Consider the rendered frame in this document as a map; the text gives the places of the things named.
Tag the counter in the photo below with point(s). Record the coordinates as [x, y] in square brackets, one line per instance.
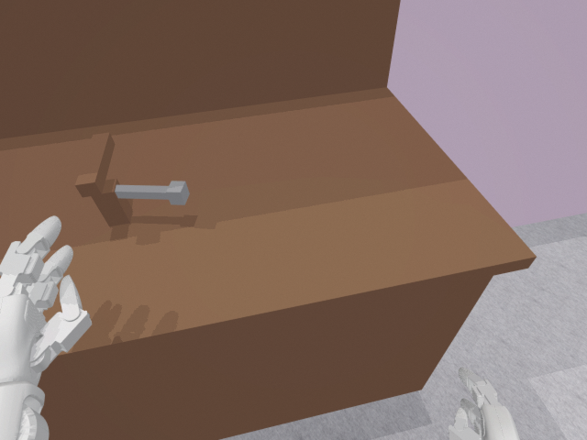
[329, 250]

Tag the right robot hand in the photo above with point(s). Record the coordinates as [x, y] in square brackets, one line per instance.
[492, 422]

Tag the tap lever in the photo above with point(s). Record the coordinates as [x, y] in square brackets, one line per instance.
[177, 192]

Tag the left robot hand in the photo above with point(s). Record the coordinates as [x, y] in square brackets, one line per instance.
[27, 288]

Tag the left robot forearm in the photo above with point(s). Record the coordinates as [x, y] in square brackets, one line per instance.
[21, 403]

